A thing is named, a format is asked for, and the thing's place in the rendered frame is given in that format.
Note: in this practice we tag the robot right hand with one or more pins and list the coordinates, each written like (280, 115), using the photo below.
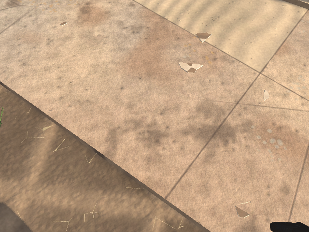
(282, 226)

